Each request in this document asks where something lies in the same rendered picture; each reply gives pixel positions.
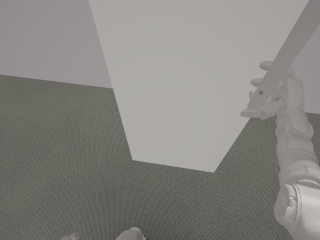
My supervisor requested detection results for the robot right forearm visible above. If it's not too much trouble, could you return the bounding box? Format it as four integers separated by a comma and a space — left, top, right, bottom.
275, 108, 320, 190

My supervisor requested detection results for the robot left shin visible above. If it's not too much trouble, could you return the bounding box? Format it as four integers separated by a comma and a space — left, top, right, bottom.
131, 227, 141, 232

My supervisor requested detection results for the fridge door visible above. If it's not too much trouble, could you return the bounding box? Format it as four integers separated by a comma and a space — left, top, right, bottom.
89, 0, 309, 173

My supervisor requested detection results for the handle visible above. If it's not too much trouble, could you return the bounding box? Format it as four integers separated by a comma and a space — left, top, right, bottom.
247, 0, 320, 108

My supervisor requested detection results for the right robot hand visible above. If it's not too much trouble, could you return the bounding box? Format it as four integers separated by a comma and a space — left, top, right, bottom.
240, 61, 305, 120

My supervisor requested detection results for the right robot upper arm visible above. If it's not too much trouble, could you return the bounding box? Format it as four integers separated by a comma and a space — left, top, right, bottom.
274, 183, 320, 240

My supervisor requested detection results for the robot left thigh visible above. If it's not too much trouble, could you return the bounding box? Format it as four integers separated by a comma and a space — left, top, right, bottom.
116, 229, 146, 240

